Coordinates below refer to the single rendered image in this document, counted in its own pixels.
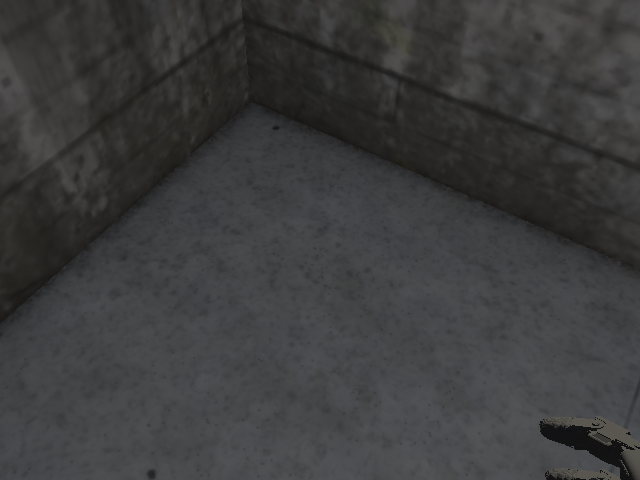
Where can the right robot hand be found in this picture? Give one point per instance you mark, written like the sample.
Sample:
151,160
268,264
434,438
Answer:
604,439

